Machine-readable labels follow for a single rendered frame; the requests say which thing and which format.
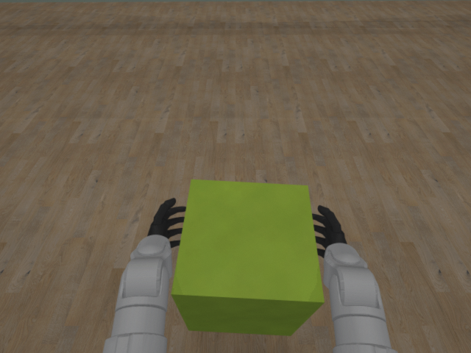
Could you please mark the robot left forearm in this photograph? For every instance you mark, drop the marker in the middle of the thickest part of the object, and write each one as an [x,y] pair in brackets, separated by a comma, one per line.
[142,302]

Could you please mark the robot right forearm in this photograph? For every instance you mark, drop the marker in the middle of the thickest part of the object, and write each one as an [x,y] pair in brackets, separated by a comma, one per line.
[356,305]

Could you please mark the carton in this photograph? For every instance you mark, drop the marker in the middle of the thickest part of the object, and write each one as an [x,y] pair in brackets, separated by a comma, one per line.
[247,261]

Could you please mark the right robot hand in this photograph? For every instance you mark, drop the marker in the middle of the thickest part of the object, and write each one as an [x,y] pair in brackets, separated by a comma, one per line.
[332,230]

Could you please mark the left robot hand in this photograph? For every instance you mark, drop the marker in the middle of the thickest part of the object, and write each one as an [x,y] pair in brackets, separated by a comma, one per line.
[161,222]

